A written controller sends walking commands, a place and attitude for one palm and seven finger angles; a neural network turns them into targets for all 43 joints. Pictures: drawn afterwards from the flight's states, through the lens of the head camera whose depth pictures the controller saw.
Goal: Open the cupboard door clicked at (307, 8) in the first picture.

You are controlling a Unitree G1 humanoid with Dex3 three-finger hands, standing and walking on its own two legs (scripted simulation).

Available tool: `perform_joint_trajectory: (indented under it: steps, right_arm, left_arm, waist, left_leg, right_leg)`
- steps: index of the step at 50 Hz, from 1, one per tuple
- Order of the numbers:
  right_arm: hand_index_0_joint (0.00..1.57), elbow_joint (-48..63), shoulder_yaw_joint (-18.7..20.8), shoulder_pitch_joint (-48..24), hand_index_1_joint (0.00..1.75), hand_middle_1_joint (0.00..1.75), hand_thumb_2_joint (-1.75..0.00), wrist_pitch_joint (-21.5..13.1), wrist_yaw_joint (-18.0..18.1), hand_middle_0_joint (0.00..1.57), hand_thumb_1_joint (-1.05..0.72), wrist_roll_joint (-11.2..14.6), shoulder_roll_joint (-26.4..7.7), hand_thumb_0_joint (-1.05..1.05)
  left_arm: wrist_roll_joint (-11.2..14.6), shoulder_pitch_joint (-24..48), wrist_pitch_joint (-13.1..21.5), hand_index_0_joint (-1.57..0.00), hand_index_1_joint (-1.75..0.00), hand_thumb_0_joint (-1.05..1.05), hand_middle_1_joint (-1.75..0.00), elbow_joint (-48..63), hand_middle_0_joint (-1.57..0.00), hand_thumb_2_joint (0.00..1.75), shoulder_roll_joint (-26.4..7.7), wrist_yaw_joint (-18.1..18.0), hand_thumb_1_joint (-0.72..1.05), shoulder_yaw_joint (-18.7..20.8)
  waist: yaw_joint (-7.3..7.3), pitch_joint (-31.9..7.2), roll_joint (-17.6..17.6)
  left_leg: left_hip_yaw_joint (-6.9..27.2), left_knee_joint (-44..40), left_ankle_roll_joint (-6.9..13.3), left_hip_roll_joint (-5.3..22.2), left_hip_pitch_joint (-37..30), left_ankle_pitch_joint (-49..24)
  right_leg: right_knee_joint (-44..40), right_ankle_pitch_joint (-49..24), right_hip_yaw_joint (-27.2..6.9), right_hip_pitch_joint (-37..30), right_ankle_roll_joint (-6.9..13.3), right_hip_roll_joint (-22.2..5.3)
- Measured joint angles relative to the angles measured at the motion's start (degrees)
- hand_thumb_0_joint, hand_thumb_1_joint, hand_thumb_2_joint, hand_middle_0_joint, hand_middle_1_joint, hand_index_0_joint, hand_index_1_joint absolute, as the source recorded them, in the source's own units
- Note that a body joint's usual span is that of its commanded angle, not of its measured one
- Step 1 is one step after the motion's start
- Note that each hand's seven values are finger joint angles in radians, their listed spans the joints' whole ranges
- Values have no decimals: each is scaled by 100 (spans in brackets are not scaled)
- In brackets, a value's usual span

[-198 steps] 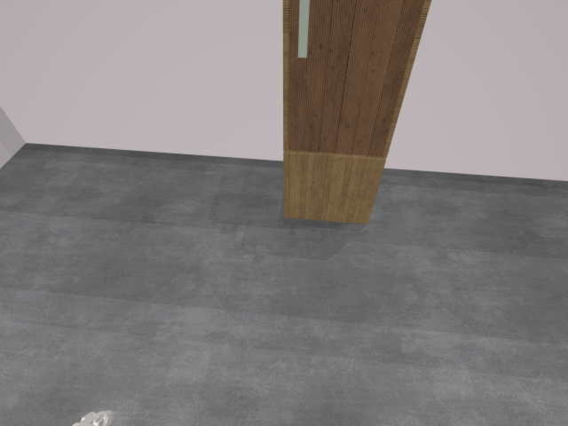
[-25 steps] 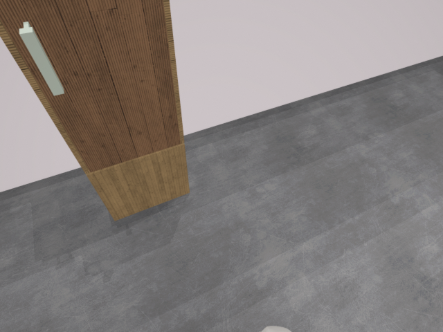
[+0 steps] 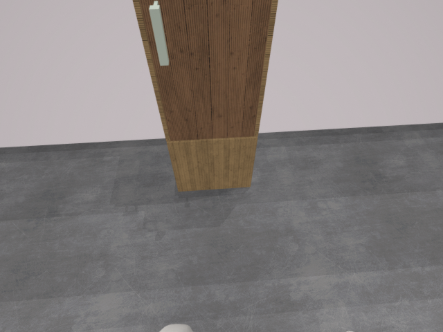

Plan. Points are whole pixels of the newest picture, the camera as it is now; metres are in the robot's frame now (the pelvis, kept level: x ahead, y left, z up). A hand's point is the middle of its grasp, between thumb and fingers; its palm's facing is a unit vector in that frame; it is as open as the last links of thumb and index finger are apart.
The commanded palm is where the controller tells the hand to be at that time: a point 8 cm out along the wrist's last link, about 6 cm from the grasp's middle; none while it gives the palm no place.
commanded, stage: turn to face it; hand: left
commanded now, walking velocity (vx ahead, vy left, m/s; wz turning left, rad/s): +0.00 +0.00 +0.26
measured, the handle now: (160, 33) +0.82 +0.25 +0.11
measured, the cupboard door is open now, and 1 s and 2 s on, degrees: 0 0 0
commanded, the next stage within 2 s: take the last steps up to it in 0.12 s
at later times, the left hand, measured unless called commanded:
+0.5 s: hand out of the picture +0.03 +0.23 -0.16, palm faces +0.07 -0.98 -0.19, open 7.4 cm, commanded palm none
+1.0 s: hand out of the picture -0.01 +0.15 -0.17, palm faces +0.23 -0.97 -0.12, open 7.4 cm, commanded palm none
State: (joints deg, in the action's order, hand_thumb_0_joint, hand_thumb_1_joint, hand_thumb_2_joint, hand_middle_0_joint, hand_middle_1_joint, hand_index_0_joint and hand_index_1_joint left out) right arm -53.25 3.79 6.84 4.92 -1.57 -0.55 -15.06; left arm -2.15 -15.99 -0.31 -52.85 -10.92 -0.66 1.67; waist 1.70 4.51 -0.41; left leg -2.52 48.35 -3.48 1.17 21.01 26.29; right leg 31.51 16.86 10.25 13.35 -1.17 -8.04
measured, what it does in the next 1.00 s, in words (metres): walks ahead: left foot, then right foot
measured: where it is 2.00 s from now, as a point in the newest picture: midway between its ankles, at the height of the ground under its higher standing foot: (217, 304)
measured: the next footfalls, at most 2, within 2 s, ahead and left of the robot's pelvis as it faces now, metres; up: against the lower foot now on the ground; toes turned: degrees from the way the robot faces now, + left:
left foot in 0.08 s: +0.02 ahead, +0.12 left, +0.00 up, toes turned +6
right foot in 0.62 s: +0.06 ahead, -0.10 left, +0.00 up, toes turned +1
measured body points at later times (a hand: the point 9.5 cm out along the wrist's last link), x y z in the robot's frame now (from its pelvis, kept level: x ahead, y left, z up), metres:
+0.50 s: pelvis -0.01 +0.03 +0.01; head -0.01 +0.04 +0.46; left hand +0.03 +0.28 -0.14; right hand +0.02 -0.21 -0.14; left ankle -0.02 +0.12 -0.74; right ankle +0.00 -0.11 -0.70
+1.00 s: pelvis +0.12 +0.03 +0.00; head +0.13 +0.04 +0.45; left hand -0.02 +0.20 -0.16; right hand +0.21 -0.19 -0.15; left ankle +0.20 +0.16 -0.71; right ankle +0.02 -0.10 -0.74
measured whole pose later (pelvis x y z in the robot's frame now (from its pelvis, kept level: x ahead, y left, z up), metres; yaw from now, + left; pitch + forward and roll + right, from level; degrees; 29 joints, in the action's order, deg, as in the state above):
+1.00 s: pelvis +0.12 +0.03 +0.00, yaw +8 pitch -1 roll -2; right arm -60.0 3.3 10.4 0.1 -1.4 -1.1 -9.6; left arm -1.8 -27.3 3.3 -67.8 -5.6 -0.8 1.3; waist 1.7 2.4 0.4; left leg -5.9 42.6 -0.2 6.1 29.2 13.6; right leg 19.7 21.0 7.0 -2.0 -0.4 -0.1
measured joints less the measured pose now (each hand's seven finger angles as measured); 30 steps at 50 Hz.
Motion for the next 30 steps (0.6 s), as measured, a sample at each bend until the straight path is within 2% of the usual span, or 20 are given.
perform_joint_trajectory:
  steps: [2,3,4,5,7,10,13,17,22,27,30]
  right_arm:
    - [20,20,-56,-84,30,30,-90,-65,14,20,-91,18,68,1]
    - [20,43,-85,-103,30,30,-90,-115,13,20,-91,23,95,1]
    - [20,52,-107,-130,30,30,-90,-180,16,20,-91,13,140,1]
    - [20,54,-133,-170,30,30,-90,-226,19,20,-91,3,214,1]
    - [20,61,-193,-186,30,30,-90,-298,53,20,-91,-8,332,1]
    - [20,28,-253,-112,30,30,-90,-333,130,20,-91,-18,450,1]
    - [21,-65,-289,5,30,30,-90,-358,170,20,-91,-7,521,1]
    - [21,-215,-273,280,30,30,-90,-433,211,20,-91,-15,591,1]
    - [21,-456,-205,776,30,30,-90,-526,242,20,-93,-65,550,0]
    - [21,-803,-164,1271,30,30,-90,-495,245,20,-92,-106,467,0]
    - [21,-1011,-143,1551,30,30,-90,-465,247,20,-92,-90,438,1]
  left_arm:
    - [4,-57,-22,-20,-30,0,-30,-87,-20,89,-67,0,90,33]
    - [22,-94,-42,-20,-30,0,-30,-131,-20,89,-108,0,90,55]
    - [49,-119,-76,-20,-30,0,-30,-172,-20,89,-169,0,90,89]
    - [68,-110,-131,-20,-30,0,-30,-224,-20,89,-243,-7,90,126]
    - [75,-81,-270,-20,-30,0,-30,-354,-20,89,-340,-43,90,160]
    - [90,11,-340,-20,-30,1,-30,-485,-20,89,-411,-21,91,205]
    - [94,95,-298,-20,-30,1,-30,-483,-20,89,-425,-2,91,215]
    - [63,136,-230,-19,-30,1,-30,-511,-20,90,-367,23,91,173]
    - [28,195,-185,-19,-30,0,-30,-625,-19,90,-221,100,91,98]
    - [44,338,-105,-19,-30,0,-30,-646,-20,90,-17,169,91,56]
    - [53,364,27,-19,-30,0,-30,-633,-20,90,81,183,91,48]
  waist:
    - [43,13,-69]
    - [51,0,-93]
    - [61,3,-163]
    - [105,46,-278]
    - [134,68,-339]
    - [85,31,-286]
    - [60,-12,-234]
    - [-28,-168,-158]
    - [-240,-390,-100]
    - [-424,-466,13]
    - [-463,-480,58]
  left_leg:
    - [-94,-710,48,-23,-340,-202]
    - [-150,-1222,82,-26,-566,-531]
    - [-183,-1514,282,-65,-677,-851]
    - [-220,-1472,450,-128,-660,-872]
    - [-224,-1438,608,-141,-671,-773]
    - [-117,-1747,657,-143,-792,-913]
    - [-45,-2125,696,-185,-936,-1164]
    - [-3,-2472,733,-241,-1088,-1353]
    - [24,-2715,725,-296,-1237,-1437]
    - [58,-2673,622,-261,-1286,-1342]
    - [77,-2336,500,-229,-1211,-1102]
  right_leg:
    - [130,39,83,83,-77,-67]
    - [251,88,127,144,-129,-97]
    - [455,159,124,246,-178,-161]
    - [812,535,-30,395,-224,-189]
    - [1713,1140,-392,725,-261,-31]
    - [2673,1017,-645,1076,-294,164]
    - [2900,709,-760,1185,-340,238]
    - [2577,571,-835,1054,-337,308]
    - [1836,621,-809,754,-227,376]
    - [850,682,-716,388,-94,478]
    - [-134,289,-632,-75,-23,558]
